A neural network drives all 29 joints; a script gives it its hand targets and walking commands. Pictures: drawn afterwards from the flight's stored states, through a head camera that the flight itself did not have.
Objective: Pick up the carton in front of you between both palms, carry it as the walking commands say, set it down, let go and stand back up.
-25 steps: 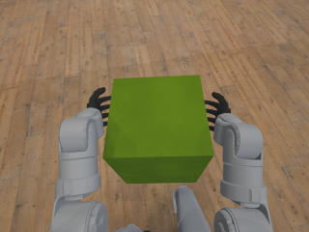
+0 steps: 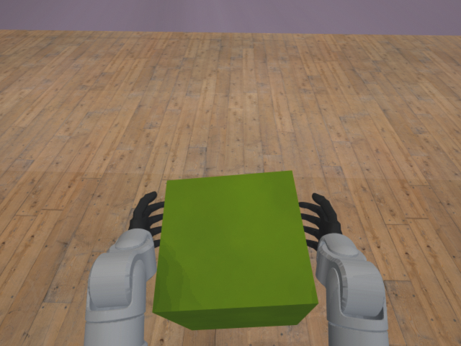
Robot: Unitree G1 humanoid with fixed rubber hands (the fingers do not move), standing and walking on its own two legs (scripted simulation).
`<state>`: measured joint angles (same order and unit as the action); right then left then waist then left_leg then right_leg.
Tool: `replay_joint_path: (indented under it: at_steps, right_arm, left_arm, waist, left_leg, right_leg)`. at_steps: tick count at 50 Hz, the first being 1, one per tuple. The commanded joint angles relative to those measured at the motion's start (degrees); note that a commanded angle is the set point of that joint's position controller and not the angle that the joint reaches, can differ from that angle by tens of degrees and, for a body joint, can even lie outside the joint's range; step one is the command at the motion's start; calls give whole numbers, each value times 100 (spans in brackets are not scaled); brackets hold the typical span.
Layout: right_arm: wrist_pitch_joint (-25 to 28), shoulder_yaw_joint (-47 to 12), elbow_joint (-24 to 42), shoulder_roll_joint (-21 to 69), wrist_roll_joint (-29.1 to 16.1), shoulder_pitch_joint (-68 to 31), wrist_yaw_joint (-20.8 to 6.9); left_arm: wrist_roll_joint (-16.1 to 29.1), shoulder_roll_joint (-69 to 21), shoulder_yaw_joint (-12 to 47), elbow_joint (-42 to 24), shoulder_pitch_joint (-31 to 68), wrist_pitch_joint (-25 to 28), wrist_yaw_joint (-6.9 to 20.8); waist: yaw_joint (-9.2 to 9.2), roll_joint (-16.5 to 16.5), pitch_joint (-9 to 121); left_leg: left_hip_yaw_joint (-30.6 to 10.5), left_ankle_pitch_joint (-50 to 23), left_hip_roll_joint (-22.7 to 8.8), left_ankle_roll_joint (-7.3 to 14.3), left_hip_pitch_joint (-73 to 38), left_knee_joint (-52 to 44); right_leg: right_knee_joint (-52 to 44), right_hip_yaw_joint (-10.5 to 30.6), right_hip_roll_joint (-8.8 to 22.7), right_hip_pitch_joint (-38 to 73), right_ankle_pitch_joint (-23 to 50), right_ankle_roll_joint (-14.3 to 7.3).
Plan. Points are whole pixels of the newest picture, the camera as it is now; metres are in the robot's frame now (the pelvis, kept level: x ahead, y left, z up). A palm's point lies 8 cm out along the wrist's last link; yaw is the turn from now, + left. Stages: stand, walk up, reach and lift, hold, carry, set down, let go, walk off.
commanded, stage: carry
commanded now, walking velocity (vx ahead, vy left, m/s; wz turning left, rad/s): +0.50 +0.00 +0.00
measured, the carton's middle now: (237, 258) +0.29 +0.01 +0.00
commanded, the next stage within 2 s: none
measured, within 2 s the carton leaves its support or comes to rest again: neither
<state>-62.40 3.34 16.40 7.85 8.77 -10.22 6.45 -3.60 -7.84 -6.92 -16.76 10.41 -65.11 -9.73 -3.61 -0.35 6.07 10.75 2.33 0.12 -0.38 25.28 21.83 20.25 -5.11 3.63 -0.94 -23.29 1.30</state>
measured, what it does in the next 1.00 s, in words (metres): walks ahead: left foot, then right foot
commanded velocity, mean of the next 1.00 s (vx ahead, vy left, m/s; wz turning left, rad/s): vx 0.50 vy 0.00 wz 0.00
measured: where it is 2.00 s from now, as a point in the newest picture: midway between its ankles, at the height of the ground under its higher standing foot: (253, 210)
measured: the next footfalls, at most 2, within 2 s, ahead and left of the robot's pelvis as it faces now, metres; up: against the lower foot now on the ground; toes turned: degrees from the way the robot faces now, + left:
left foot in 0.02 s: +0.15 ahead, +0.09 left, +0.00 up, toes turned +8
right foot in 0.42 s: +0.40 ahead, -0.14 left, +0.00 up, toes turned -13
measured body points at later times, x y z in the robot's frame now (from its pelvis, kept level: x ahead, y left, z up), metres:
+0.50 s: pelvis +0.30 -0.04 -0.01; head +0.27 -0.05 +0.44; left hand +0.58 +0.10 +0.07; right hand +0.58 -0.20 +0.07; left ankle +0.13 +0.08 -0.69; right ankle +0.37 -0.13 -0.73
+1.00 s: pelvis +0.61 -0.01 +0.01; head +0.61 +0.00 +0.46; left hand +0.91 +0.12 +0.07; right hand +0.88 -0.18 +0.08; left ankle +0.64 +0.07 -0.73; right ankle +0.49 -0.12 -0.65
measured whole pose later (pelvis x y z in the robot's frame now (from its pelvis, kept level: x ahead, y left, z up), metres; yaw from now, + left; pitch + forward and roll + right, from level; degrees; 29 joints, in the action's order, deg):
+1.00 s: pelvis +0.61 -0.01 +0.01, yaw -4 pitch +4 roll +0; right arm -70.1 4.9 13.6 8.2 7.9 -12.5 7.7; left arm -7.8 -8.2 -7.1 -15.0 12.9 -71.3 -9.0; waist 1.2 -1.2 5.3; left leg 13.4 11.0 -2.7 3.2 19.1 25.6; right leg 63.2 -4.6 4.6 -23.9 -23.7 0.0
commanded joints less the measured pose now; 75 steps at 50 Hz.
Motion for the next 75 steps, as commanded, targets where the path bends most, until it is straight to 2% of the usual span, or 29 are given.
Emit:
replay_joint_path:
  at_steps: [1,2,3,6,9,16,21,22,23,24,27,30,38,42,43,44,45,47,49,51,55,61,64,65,66,67,70,72,75]
  right_arm:
    - [-371,-3614,284,5287,-2125,-2042,-1294]
    - [-456,-3519,68,5136,-2127,-2174,-1331]
    - [-522,-3534,136,5182,-2301,-2271,-1374]
    - [-731,-3694,269,5368,-2673,-2949,-1466]
    - [-850,-3745,192,5440,-2863,-3101,-1579]
    - [-828,-3658,-176,5549,-2754,-2858,-1736]
    - [-769,-3665,-206,5584,-2610,-2783,-1700]
    - [-767,-3650,-236,5519,-2584,-2720,-1688]
    - [-811,-3716,-48,5533,-2635,-2895,-1684]
    - [-793,-3754,13,5532,-2647,-3030,-1699]
    - [-608,-3821,61,5903,-2692,-3030,-1684]
    - [-456,-3879,217,6058,-2656,-2903,-1585]
    - [-568,-3872,509,5601,-2536,-2513,-1443]
    - [-765,-3735,307,5326,-2573,-2459,-1549]
    - [-802,-3677,225,5275,-2581,-2439,-1572]
    - [-819,-3580,75,5163,-2512,-2406,-1581]
    - [-781,-3545,-97,5216,-2473,-2485,-1596]
    - [-754,-3621,100,5580,-2650,-2787,-1622]
    - [-700,-3707,327,5773,-2742,-3112,-1633]
    - [-663,-3755,478,5868,-2841,-3259,-1646]
    - [-671,-3735,643,5685,-2879,-3131,-1670]
    - [-788,-3597,296,5417,-2602,-2617,-1647]
    - [-809,-3632,175,5396,-2551,-2651,-1645]
    - [-802,-3620,126,5349,-2544,-2705,-1649]
    - [-848,-3736,259,5451,-2619,-2938,-1647]
    - [-824,-3756,272,5443,-2609,-2978,-1664]
    - [-625,-3872,385,5892,-2714,-3285,-1653]
    - [-538,-3941,523,6073,-2773,-3260,-1593]
    - [-468,-3958,642,6054,-2696,-2891,-1485]
  left_arm:
    - [2371,-4807,4078,-530,2684,-291,2202]
    - [2408,-4818,4125,-641,2987,-450,2153]
    - [2348,-4698,4070,-597,3037,-524,2122]
    - [2221,-4949,3881,-322,3144,-623,2028]
    - [2031,-5162,3795,-92,2976,-654,1924]
    - [1882,-5487,3894,198,2789,-543,1895]
    - [2084,-5522,3973,181,2845,-509,1986]
    - [2088,-5507,3955,257,2757,-503,2001]
    - [1997,-5458,3886,453,2663,-437,2020]
    - [2020,-5588,3883,478,2622,-379,2028]
    - [2214,-5930,4033,59,2960,-285,2051]
    - [2349,-5965,4115,-223,3046,-224,2072]
    - [2239,-5352,4034,-454,2533,-379,2040]
    - [2092,-5137,3981,-311,2513,-545,1996]
    - [2076,-5058,3961,-273,2541,-582,1991]
    - [2105,-4982,3965,-304,2724,-643,1996]
    - [2152,-5049,4060,-366,2997,-697,1996]
    - [2176,-5329,4064,-124,3009,-643,2031]
    - [2231,-5657,4076,-157,3116,-544,2031]
    - [2225,-5808,4089,-211,3095,-467,1980]
    - [2103,-5773,4122,-395,2960,-404,1846]
    - [2072,-5515,4085,-159,2607,-565,1910]
    - [2088,-5485,4003,119,2498,-594,2008]
    - [2084,-5473,3962,175,2493,-598,2036]
    - [1994,-5440,3876,397,2506,-541,2065]
    - [2048,-5586,3864,452,2422,-492,2078]
    - [2171,-6023,3895,98,2770,-361,2097]
    - [2241,-6145,3911,-92,2867,-290,2091]
    - [2246,-6029,3943,-244,2610,-259,2094]
  waist:
    - [469,201,1798]
    - [531,1396,1967]
    - [526,1195,1748]
    - [449,107,1197]
    - [413,564,1185]
    - [495,832,840]
    - [375,605,985]
    - [269,294,1361]
    - [173,-1165,1833]
    - [189,-1857,1708]
    - [264,-306,1714]
    - [279,-570,1632]
    - [229,-945,1038]
    - [359,-569,1133]
    - [460,-292,1421]
    - [552,894,1617]
    - [573,2073,1725]
    - [519,1125,1596]
    - [466,307,1523]
    - [441,555,1534]
    - [450,800,1282]
    - [481,975,823]
    - [331,569,1131]
    - [248,191,1432]
    - [171,-1265,2045]
    - [215,-1587,2028]
    - [273,-480,1871]
    - [317,-606,1882]
    - [311,-827,2023]
  left_leg:
    - [-1481,199,-1302,317,-3304,-103]
    - [-3749,809,-2514,1373,-4357,-408]
    - [-4252,1236,-2666,1660,-3939,-721]
    - [-2857,572,-2157,1213,-2526,-996]
    - [-1737,985,-1758,923,-2105,-1377]
    - [-690,-24,-1442,686,-2309,-1215]
    - [-25,-695,-1101,347,-1939,390]
    - [208,-507,-935,135,-1250,1491]
    - [188,620,-333,-184,144,3250]
    - [-304,2564,54,-144,1371,4163]
    - [-1041,2134,-675,157,1557,4569]
    - [-784,1570,-686,73,1001,3426]
    - [47,342,-309,18,420,829]
    - [588,426,9,151,-1273,174]
    - [159,662,-292,222,-2441,252]
    - [-2078,1194,-1595,634,-3170,-427]
    - [-3835,802,-2414,1416,-4172,-819]
    - [-3204,-483,-2359,1420,-3881,-576]
    - [-2308,-450,-2125,1007,-3194,-727]
    - [-1652,-135,-1921,813,-2909,-986]
    - [-880,-301,-1617,831,-2980,-1148]
    - [-299,-1181,-1439,535,-3122,-827]
    - [380,-2144,-967,101,-2391,1015]
    - [367,-789,-788,-105,-1580,2033]
    - [121,1004,-210,-372,15,3668]
    - [-365,2894,82,-303,739,4512]
    - [-1004,2548,-580,5,687,4043]
    - [-793,2128,-545,-61,23,2683]
    - [-458,1777,-289,-124,-479,1430]
  right_leg:
    - [2544,-436,299,-1616,1787,-39]
    - [3949,-217,-315,-3382,-360,38]
    - [4862,375,-118,-4003,-781,-135]
    - [4520,667,413,-3755,-100,-310]
    - [3158,281,306,-3219,496,-159]
    - [963,-499,23,-2686,1887,-44]
    - [336,-1043,-269,-957,1448,-189]
    - [327,-418,172,151,1205,-309]
    - [-274,2074,1561,1210,353,-1053]
    - [-791,3344,2086,1607,1076,-1471]
    - [-531,2061,1872,1008,2137,-1160]
    - [-895,1033,1564,464,1933,-873]
    - [-767,-162,1111,462,2769,-710]
    - [674,-767,801,-60,3089,-362]
    - [1614,-870,643,-829,2752,-179]
    - [3181,-951,135,-1942,1552,92]
    - [4392,-428,-375,-3610,-422,146]
    - [5230,379,142,-4192,-558,-178]
    - [4453,527,459,-3855,114,-224]
    - [3716,266,357,-3456,517,-171]
    - [2211,-136,227,-3403,1157,-19]
    - [759,-650,-25,-2785,2123,-147]
    - [217,-1153,-423,-743,2472,-205]
    - [271,-280,346,281,3291,-287]
    - [223,1846,1769,1848,4020,-1175]
    - [-116,2528,2113,1870,4894,-1536]
    - [-122,1104,1774,1068,5562,-1132]
    - [-284,421,1411,636,5206,-786]
    - [-163,-158,1223,594,5515,-862]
